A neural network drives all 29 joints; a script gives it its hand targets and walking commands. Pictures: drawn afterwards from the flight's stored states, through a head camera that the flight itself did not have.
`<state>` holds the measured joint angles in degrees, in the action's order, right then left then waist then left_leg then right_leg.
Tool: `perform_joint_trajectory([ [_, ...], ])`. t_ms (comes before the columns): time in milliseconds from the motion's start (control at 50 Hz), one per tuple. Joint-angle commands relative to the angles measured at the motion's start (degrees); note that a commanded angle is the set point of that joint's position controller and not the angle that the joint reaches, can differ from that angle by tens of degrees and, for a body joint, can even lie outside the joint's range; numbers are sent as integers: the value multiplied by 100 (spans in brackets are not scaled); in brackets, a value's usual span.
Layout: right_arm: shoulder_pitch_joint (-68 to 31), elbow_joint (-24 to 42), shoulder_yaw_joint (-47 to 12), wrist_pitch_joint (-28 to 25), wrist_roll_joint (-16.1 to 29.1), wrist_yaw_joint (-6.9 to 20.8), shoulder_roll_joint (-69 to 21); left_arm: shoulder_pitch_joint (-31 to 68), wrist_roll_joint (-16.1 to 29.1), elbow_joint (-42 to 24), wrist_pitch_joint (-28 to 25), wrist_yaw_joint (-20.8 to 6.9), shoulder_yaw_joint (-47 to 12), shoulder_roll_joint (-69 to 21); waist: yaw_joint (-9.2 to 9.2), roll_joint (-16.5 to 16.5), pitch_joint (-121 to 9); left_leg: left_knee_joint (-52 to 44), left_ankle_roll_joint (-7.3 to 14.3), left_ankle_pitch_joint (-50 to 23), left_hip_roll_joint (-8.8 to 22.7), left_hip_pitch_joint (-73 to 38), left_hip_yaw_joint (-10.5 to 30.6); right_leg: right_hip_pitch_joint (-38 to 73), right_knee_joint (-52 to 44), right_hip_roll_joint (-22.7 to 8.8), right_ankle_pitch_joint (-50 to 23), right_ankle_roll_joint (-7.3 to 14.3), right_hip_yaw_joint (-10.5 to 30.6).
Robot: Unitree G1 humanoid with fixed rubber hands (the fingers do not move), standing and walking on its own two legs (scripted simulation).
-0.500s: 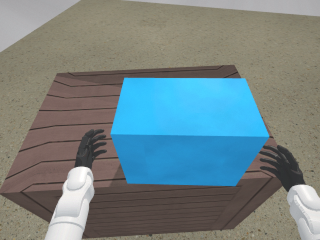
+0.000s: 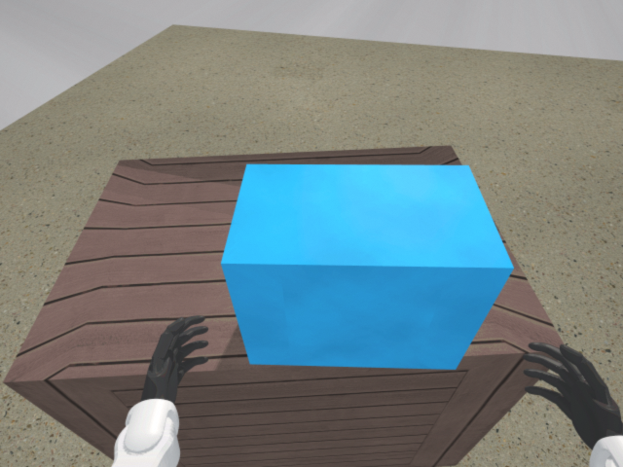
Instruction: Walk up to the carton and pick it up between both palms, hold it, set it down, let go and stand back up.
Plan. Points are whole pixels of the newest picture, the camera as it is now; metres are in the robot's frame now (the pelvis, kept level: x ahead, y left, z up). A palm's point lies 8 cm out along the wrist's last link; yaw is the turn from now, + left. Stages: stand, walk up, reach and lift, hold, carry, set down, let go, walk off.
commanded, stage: set down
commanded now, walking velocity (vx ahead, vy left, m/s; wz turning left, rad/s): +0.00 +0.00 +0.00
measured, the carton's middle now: (353, 269) +0.40 -0.03 +0.03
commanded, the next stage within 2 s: let go in 1.64 s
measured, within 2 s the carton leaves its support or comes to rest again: neither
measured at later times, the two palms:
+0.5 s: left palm (162, 402) +0.22 +0.21 +0.00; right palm (582, 432) +0.19 -0.28 +0.00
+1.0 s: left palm (163, 417) +0.21 +0.21 -0.02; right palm (574, 447) +0.18 -0.28 -0.02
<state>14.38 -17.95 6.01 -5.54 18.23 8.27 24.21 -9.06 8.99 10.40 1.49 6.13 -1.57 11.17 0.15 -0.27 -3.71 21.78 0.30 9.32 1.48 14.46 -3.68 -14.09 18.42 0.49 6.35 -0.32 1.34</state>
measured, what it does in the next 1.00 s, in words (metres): stands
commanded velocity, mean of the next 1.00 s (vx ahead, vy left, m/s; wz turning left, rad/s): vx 0.00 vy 0.00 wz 0.00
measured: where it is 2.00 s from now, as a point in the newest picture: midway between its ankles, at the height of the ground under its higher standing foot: outside the picture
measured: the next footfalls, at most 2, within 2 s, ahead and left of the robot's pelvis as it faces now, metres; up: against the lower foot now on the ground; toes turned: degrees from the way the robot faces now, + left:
none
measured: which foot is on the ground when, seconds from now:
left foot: down 0.00-1.00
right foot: down 0.00-1.00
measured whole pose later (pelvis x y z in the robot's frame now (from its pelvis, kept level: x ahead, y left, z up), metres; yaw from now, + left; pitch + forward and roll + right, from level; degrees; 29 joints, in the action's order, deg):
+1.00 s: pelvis +0.02 +0.00 +0.00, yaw +0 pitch +0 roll -1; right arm 18.4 -21.4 3.2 -5.3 18.2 8.3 22.3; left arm -15.1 9.0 11.4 5.0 5.3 -1.8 11.2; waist 0.2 -0.2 -0.8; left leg 21.8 0.4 11.1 1.5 11.2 -3.7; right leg -10.8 18.4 0.5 8.2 -0.4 1.3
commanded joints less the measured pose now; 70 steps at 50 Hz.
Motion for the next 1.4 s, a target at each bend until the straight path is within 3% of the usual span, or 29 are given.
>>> perform_joint_trajectory([
  [0,-544,1319,568,-353,64,107,790,162,378,-1212,-454,149,177,672,47,488,-349,-597,-47,419,-131,-1107,212,232,-374,140,1004,233,181],
  [60,-473,1429,455,-410,56,60,692,68,383,-1224,-532,86,280,699,115,710,-305,-533,-12,122,-187,-1047,191,389,-356,122,839,183,192],
  [180,-412,1138,505,-349,10,62,630,-23,280,-1185,-457,99,191,620,85,365,-154,-610,-61,399,-119,-1033,183,311,-352,114,1061,231,143],
  [280,-440,1218,520,-376,-81,50,563,-63,292,-1170,-423,94,202,694,127,476,-140,-608,-81,369,-96,-1004,177,316,-321,122,980,239,120],
  [360,-224,898,299,-326,-175,-37,379,-214,113,-661,-365,-48,368,767,174,578,-190,-527,-39,197,-186,-1151,113,411,-383,59,849,145,183],
  [460,-2,962,385,-404,-115,27,502,-431,42,-1278,-321,9,242,700,113,296,-424,-514,-73,-461,-100,-1339,206,572,-319,137,124,221,93],
  [480,-187,923,504,-381,-135,26,646,-382,126,-1353,-268,20,123,610,-6,294,-420,-521,-94,-347,-73,-1308,212,477,-282,158,196,222,55],
  [600,83,490,343,-302,-230,27,547,-691,-139,-778,-115,-62,172,503,57,256,-253,-465,-137,-572,-102,-1429,235,512,-326,168,-5,245,24],
  [620,97,864,326,-410,-161,35,597,-709,-55,-1349,-152,-27,182,587,86,286,-413,-422,-135,-896,-76,-1479,242,598,-275,166,-343,222,19],
  [640,9,493,323,-312,-299,-20,515,-623,-104,-924,-48,-120,128,581,-14,420,-178,-477,-106,-656,-102,-1365,233,601,-345,153,-163,218,29],
  [660,16,504,285,-281,-294,5,511,-624,-169,-860,-26,-113,217,626,3,262,-230,-469,-125,-592,-107,-1327,225,559,-334,145,-70,254,-13],
  [680,78,590,306,-270,-329,-27,447,-638,-178,-909,3,-128,209,627,-15,416,-195,-455,-103,-624,-100,-1290,236,697,-291,124,-187,232,38],
  [700,1,421,303,-260,-336,-5,490,-637,-182,-810,40,-135,217,583,63,246,-201,-448,-142,-658,-113,-1342,211,565,-335,131,-187,227,45],
  [720,196,604,273,-276,-299,-20,458,-773,-175,-1082,12,-144,210,612,38,372,-289,-440,-99,-880,-111,-1432,219,714,-344,157,-359,225,26],
  [800,55,430,249,-256,-396,-31,417,-736,-196,-749,137,-180,235,557,91,312,-171,-419,-137,-753,-116,-1354,205,578,-356,171,-192,237,-12],
  [820,-38,632,275,-296,-378,-34,426,-531,-109,-977,70,-156,212,660,39,496,-265,-427,-73,-621,-119,-1304,192,556,-349,141,-120,188,-3],
  [860,46,406,225,-262,-430,-58,416,-650,-225,-891,137,-155,238,583,75,259,-131,-438,-142,-638,-134,-1259,171,641,-289,131,-162,188,5],
  [880,-38,770,265,-345,-411,-60,437,-621,-134,-1240,81,-115,175,618,89,248,-328,-421,-138,-727,-129,-1302,188,662,-266,143,-247,204,-47],
  [940,-41,56,216,-133,-687,-105,220,-536,-193,-235,278,-247,187,649,25,319,239,-505,-84,-155,-117,-1160,156,421,-413,65,302,243,-6],
  [960,-140,482,241,-181,-593,-96,312,-508,-99,-723,246,-204,228,702,80,340,23,-487,-57,-278,-81,-1158,184,494,-388,60,232,226,-8],
  [1000,-25,30,156,-92,-699,-133,167,-564,-263,-159,382,-289,250,633,-2,321,257,-480,-68,-213,-171,-1203,96,450,-431,24,283,219,1],
  [1020,-127,324,244,-161,-736,-142,257,-495,-139,-518,294,-232,249,691,100,443,-15,-425,-73,-343,-108,-1248,143,442,-334,65,164,214,-37],
  [1040,-150,47,196,-148,-744,-126,212,-473,-258,-346,331,-232,305,704,108,167,5,-425,-127,-312,-147,-1272,79,500,-339,69,194,219,-41],
  [1140,-108,199,134,-224,-791,-177,132,-480,-117,-729,225,-203,197,741,62,366,-140,-356,-61,-508,-107,-1226,136,599,-247,52,-86,163,-17],
  [1180,-278,-161,222,-230,-918,-180,159,-380,-166,-369,264,-200,216,731,78,185,-161,-382,-136,-305,-113,-1107,84,579,-194,69,169,188,-85],
  [1240,-185,-349,146,-202,-1040,-253,-46,-522,-156,-99,318,-274,159,698,-14,391,-14,-333,-84,-320,-112,-1067,118,546,-216,27,72,176,-34],
  [1300,-151,-440,25,-334,-960,-232,-38,-583,-334,-181,266,-225,291,701,106,86,-109,-294,-194,-737,-189,-1117,30,709,-137,92,-308,167,-87],
  [1320,-101,-658,20,-354,-1043,-281,-117,-677,-383,192,308,-303,323,675,95,158,-18,-226,-168,-740,-184,-1114,74,740,-115,86,-389,177,-67],
  [1380,-248,-632,56,-423,-1097,-286,-112,-602,-321,74,316,-305,190,609,51,226,-19,-287,-154,-609,-108,-1174,113,653,-160,103,-195,187,-107],
])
